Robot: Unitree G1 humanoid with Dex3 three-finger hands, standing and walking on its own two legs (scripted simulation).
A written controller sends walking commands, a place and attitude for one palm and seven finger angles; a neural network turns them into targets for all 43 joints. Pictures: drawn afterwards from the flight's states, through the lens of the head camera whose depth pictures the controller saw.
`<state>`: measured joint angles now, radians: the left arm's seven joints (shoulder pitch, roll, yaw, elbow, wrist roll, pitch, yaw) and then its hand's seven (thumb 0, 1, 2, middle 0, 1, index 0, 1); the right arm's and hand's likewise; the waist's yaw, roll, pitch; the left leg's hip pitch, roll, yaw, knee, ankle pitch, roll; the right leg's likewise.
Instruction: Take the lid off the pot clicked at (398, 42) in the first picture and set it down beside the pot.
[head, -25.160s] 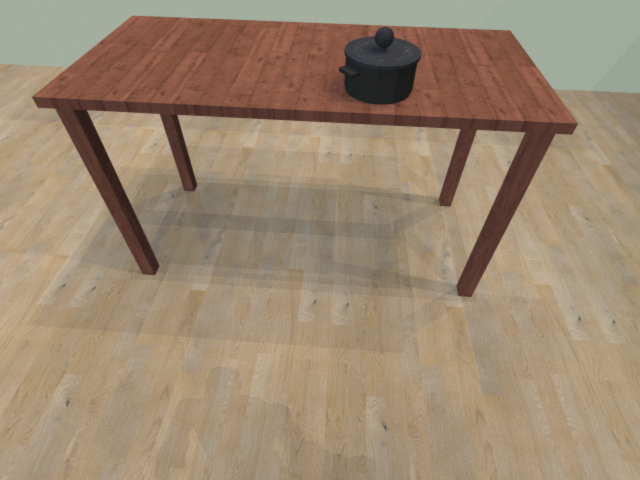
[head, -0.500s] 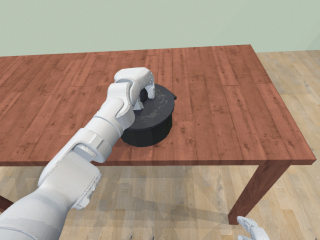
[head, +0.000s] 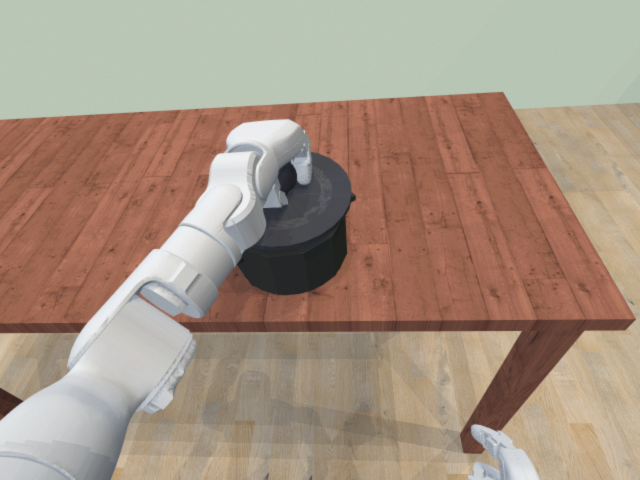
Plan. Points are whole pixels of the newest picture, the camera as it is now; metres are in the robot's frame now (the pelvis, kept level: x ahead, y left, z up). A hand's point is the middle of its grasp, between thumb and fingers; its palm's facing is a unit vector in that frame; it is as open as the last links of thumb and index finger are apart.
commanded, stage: lift the lid straight up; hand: left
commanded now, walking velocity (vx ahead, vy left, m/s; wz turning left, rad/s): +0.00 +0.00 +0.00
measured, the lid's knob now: (279, 176) +0.47 +0.05 +0.15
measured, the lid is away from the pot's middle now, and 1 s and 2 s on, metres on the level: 0.00 0.01 0.04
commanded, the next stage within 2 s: move the lid sideways beside the pot in 1.58 s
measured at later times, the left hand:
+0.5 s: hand (272, 153) +0.44 +0.05 +0.21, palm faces -0.15 -0.04 -0.99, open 6.8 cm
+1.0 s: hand (264, 119) +0.44 +0.05 +0.26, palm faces -0.06 -0.02 -1.00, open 6.8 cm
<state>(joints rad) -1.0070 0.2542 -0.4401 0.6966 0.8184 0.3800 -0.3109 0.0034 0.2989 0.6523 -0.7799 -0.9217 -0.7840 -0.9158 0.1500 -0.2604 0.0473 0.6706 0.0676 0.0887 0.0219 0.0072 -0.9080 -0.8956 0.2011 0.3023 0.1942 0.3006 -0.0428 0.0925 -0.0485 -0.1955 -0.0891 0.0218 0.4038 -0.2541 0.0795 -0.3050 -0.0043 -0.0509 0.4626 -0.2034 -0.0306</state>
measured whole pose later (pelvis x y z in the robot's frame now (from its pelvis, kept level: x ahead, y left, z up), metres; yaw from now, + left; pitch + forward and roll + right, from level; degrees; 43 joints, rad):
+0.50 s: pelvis +0.00 +0.00 +0.00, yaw +0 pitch +2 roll +1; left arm -1.09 0.28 -0.43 0.66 0.82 0.38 -0.35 0.00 0.29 0.65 -0.79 -0.92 -0.79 -0.92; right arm 0.14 -0.26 0.05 0.66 0.07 0.08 0.02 0.01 -0.91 -0.90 0.20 0.30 0.19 0.30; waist -0.04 0.09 -0.05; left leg -0.19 -0.09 0.02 0.40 -0.24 0.08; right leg -0.30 -0.01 -0.05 0.46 -0.20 -0.03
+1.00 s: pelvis -0.01 +0.00 +0.00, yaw +0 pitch +2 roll +1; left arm -1.17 0.32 -0.42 0.65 0.83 0.39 -0.38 0.00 0.29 0.66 -0.79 -0.93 -0.80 -0.92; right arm 0.14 -0.27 0.06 0.66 0.07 0.08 0.02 0.01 -0.91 -0.90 0.20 0.30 0.19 0.30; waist -0.03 0.09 -0.06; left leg -0.20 -0.09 0.02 0.40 -0.24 0.08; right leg -0.31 -0.01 -0.05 0.46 -0.19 -0.03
